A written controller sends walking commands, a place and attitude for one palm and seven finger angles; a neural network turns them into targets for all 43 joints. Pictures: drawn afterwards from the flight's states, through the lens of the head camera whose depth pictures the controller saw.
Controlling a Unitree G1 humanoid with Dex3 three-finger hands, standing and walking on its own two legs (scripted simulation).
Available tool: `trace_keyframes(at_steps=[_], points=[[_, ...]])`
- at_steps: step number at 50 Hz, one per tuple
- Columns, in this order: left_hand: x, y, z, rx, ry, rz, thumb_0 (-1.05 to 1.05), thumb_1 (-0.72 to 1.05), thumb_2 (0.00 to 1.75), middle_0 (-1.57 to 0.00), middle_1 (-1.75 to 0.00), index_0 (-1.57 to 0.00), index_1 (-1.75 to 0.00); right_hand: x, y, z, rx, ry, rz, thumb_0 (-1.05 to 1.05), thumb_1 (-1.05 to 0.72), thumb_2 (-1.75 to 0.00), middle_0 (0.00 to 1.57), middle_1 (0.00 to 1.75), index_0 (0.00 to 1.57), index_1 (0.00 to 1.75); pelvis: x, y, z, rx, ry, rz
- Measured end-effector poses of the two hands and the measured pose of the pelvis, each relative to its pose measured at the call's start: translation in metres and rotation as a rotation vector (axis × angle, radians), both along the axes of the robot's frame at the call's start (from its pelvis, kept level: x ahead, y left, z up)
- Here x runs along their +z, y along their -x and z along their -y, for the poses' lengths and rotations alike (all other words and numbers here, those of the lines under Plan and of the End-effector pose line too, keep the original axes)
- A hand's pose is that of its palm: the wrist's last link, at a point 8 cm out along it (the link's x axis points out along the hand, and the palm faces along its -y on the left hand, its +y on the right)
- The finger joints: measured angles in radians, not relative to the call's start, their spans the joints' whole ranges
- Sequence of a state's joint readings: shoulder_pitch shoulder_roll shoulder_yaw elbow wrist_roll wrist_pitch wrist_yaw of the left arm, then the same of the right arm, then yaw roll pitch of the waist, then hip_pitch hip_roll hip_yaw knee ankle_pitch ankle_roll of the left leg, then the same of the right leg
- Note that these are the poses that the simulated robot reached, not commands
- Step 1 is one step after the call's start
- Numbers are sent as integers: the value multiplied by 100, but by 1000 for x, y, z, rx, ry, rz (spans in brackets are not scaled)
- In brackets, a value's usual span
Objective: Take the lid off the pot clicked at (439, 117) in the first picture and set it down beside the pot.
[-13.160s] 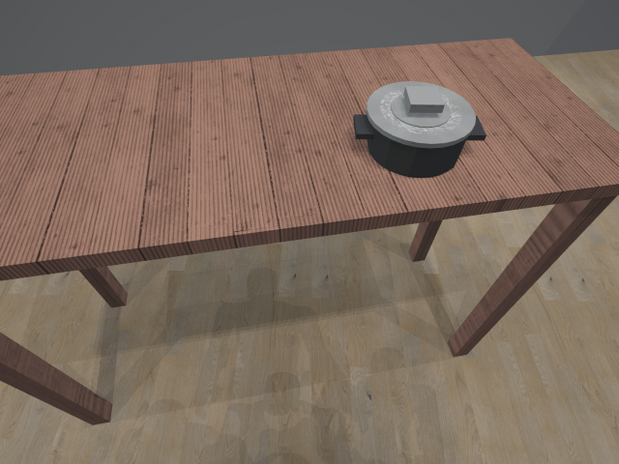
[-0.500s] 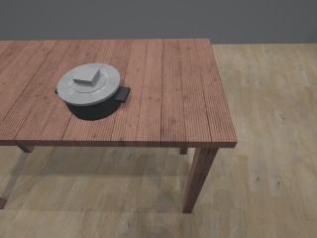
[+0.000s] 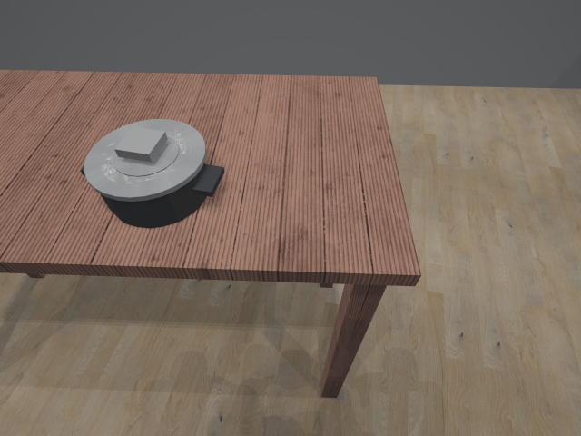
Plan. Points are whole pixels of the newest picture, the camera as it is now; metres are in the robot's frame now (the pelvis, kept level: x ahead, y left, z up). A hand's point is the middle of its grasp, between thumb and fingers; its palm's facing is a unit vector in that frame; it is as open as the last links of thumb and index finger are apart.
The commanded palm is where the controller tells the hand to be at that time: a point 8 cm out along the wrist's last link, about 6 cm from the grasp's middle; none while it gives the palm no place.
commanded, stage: look again from close up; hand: left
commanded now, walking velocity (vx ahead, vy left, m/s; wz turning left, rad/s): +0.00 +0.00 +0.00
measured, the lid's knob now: (142, 144) +0.45 +0.24 +0.16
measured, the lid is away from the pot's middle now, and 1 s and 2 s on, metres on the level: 0.00 0.00 0.00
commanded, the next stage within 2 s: shuffle to correct the standing spot in 0.32 s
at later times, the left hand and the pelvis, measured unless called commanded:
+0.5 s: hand out of the picture +0.02 +0.19 -0.17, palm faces +0.03 -0.98 -0.21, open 7.3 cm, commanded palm none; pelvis +0.00 +0.01 +0.00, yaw +0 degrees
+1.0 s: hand out of the picture +0.02 +0.25 -0.16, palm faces +0.06 -0.95 -0.30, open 7.4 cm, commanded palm none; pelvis -0.05 +0.05 -0.01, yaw +1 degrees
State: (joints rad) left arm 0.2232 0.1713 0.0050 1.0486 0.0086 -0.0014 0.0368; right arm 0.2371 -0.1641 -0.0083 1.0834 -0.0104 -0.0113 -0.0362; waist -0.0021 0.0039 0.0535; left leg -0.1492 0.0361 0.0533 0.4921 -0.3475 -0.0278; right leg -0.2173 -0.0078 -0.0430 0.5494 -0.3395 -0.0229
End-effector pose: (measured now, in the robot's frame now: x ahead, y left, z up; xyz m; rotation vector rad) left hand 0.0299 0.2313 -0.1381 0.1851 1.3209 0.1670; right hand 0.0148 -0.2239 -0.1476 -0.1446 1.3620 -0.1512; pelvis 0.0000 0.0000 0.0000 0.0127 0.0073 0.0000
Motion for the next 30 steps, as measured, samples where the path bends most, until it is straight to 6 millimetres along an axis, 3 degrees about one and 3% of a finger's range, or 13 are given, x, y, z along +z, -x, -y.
trace_keyframes(at_steps=[16, 30], points=[[-2, 10, 0, 18, 12, -19, 1, 91, 90, -20, -30, -20, -30, 3, 9, -5, -3, 0, -25, 0, -91, -90, 20, 30, 20, 30, 1, -1, -1, 4, 4, 5], [-2, 23, -9, 37, 7, -23, 1, 91, 90, -20, -30, -20, -30, 1, 21, -14, -4, -1, -45, 0, -91, -90, 20, 30, 20, 30, 0, 9, -11, 5, 3, -1]])
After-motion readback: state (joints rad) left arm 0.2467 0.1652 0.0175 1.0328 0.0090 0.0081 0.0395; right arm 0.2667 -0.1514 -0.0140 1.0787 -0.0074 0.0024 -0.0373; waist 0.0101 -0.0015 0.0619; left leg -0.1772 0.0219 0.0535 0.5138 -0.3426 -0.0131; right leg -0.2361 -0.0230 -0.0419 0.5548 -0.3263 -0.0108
